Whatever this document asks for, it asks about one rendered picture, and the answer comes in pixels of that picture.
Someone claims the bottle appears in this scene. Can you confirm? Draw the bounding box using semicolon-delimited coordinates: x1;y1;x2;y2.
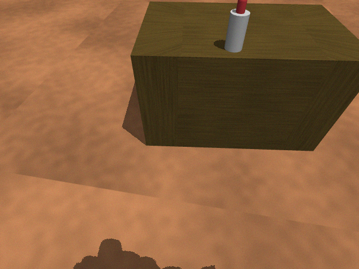
224;0;250;53

